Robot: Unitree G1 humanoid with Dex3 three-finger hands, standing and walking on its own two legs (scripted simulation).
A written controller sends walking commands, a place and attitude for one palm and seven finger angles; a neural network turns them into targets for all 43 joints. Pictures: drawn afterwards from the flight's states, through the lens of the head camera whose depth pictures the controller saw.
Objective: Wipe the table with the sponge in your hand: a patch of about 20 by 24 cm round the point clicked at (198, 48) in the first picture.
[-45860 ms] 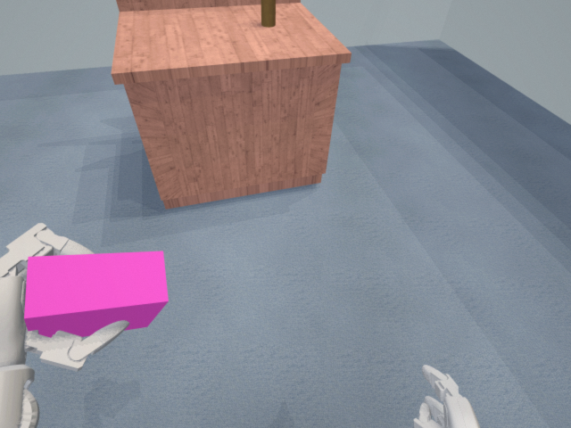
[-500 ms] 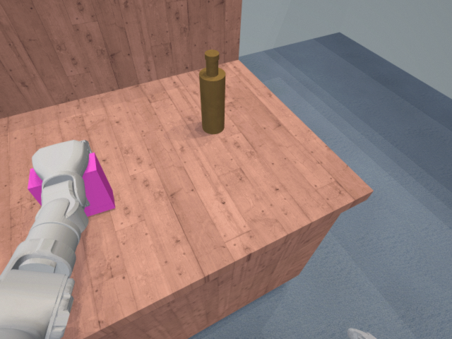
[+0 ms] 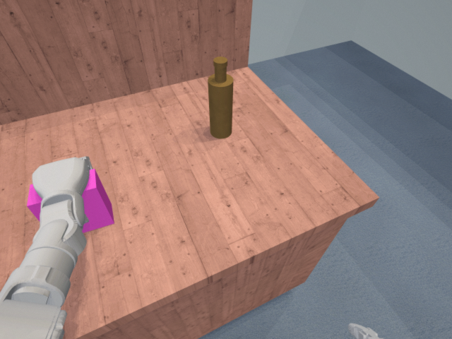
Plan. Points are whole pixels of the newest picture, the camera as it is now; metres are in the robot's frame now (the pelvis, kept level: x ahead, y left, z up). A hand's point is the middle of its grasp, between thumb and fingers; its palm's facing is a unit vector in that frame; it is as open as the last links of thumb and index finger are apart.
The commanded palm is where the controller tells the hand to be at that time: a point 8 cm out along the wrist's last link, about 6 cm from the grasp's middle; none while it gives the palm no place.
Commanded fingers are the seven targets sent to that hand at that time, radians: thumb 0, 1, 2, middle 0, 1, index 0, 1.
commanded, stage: wipe back along the first lane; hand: left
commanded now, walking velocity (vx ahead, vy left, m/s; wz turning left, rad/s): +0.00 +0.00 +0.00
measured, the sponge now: (78, 211) +0.35 +0.33 -0.01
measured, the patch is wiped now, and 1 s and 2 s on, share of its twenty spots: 1.00 1.00 1.00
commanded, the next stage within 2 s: lift the sponge slowly off the table in 1.24 s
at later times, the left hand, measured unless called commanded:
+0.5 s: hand (74, 218) +0.31 +0.30 +0.04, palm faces -0.03 -0.03 -1.00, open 9.9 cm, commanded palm +0.26 +0.29 +0.07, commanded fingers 0.00 0.10 1.30 -1.20 -1.60 -1.20 -1.60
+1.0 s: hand (79, 240) +0.27 +0.28 +0.04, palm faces -0.01 -0.04 -1.00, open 9.9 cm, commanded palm +0.22 +0.25 +0.07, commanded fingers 0.00 0.10 1.30 -1.20 -1.60 -1.20 -1.60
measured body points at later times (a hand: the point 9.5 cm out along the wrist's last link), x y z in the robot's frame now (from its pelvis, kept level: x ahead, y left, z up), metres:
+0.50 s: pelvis +0.00 +0.00 +0.00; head +0.01 -0.02 +0.45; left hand +0.31 +0.30 +0.09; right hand +0.19 -0.24 -0.10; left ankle -0.01 +0.05 -0.73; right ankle -0.03 -0.11 -0.73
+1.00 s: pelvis +0.00 -0.01 +0.00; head -0.01 -0.04 +0.45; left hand +0.27 +0.27 +0.09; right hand +0.21 -0.23 -0.09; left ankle -0.01 +0.05 -0.73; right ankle -0.03 -0.11 -0.73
